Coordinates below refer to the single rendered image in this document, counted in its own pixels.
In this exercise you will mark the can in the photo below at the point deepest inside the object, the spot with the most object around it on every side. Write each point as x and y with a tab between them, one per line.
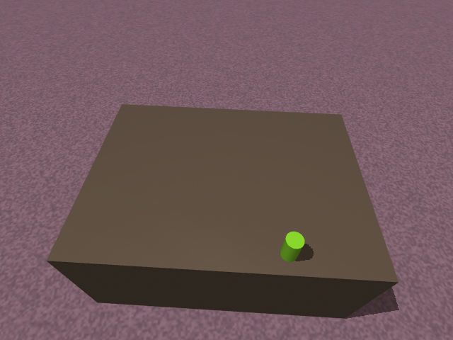
292	246

